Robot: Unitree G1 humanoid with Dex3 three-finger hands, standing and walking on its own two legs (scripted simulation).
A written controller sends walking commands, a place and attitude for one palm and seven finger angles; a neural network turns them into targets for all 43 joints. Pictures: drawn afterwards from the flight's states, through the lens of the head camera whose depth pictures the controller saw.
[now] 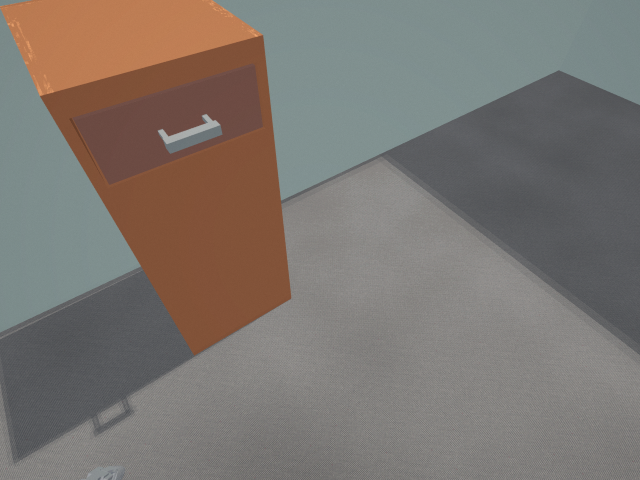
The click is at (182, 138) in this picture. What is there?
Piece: drawer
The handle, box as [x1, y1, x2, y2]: [158, 114, 222, 153]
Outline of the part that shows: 220,125 215,120 212,121 205,114 202,115 202,118 206,123 170,136 168,136 162,129 158,130 158,132 170,153 222,134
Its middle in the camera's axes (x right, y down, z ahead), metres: -0.25 -0.20 +0.73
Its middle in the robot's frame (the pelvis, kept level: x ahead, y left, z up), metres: +0.68 +0.29 +0.05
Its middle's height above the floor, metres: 0.82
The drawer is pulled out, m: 0.00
